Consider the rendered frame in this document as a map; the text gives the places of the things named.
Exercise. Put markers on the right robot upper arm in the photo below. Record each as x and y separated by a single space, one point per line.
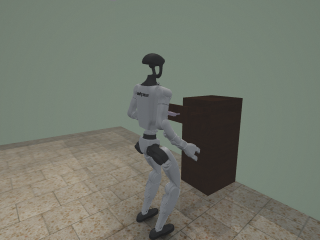
164 96

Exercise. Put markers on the robot right foot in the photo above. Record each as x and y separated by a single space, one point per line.
167 228

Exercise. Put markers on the right robot forearm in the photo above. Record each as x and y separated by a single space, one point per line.
172 136

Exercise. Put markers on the humanoid robot torso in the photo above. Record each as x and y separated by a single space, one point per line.
147 104

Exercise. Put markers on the right robot hand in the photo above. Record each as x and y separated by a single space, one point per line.
190 151

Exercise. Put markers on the handle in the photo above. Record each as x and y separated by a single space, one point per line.
173 113

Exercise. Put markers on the left robot upper arm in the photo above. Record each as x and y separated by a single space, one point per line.
132 112

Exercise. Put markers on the drawer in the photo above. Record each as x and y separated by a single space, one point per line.
189 115

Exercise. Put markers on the cabinet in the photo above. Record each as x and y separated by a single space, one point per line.
218 141

